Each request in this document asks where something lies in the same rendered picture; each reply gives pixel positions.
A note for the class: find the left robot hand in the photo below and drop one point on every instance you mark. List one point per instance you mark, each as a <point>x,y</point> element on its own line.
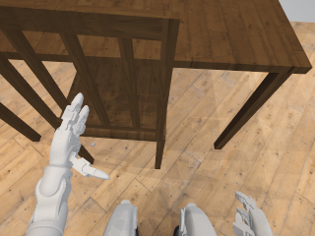
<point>67,137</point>

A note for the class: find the chair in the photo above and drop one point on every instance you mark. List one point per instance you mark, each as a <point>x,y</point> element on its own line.
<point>126,102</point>

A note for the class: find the right robot hand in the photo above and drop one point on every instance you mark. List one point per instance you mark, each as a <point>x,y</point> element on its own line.
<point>255,221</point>

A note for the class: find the robot left forearm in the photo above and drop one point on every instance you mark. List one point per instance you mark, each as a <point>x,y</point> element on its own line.
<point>52,192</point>

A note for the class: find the table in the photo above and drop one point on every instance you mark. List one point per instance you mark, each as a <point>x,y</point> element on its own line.
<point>227,35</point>

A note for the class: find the right robot shin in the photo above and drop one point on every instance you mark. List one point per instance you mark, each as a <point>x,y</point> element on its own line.
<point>179,232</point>

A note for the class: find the left robot thigh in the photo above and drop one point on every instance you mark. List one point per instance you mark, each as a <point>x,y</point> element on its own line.
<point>122,221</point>

